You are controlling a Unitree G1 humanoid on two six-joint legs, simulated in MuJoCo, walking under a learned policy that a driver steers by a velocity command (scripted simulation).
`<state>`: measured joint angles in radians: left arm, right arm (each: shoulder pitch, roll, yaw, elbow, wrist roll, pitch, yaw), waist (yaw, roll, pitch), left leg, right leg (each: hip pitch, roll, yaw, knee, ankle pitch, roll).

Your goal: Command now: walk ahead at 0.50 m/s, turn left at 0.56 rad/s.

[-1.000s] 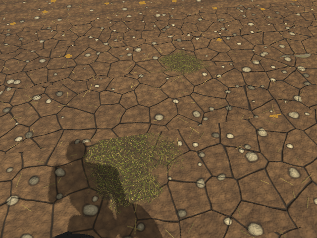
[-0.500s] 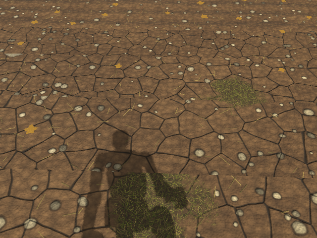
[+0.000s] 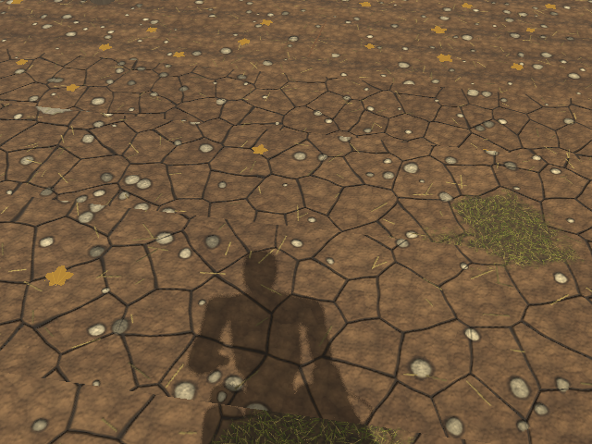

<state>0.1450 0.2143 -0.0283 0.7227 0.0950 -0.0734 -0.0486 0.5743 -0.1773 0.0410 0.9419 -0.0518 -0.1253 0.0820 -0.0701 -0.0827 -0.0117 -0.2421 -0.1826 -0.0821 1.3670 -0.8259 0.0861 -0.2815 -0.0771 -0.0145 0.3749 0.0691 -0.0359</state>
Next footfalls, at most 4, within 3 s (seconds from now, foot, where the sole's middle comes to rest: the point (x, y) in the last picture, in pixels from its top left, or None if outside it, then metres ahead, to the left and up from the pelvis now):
0.42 left None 0.39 0.20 -0.79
0.88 right None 0.52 0.01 -0.79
1.34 left None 0.57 0.23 -0.79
1.82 right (319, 372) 0.82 -0.10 -0.96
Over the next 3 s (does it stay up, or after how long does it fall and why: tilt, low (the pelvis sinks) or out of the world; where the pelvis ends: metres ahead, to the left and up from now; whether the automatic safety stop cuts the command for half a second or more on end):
stays up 1.17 -0.13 -0.20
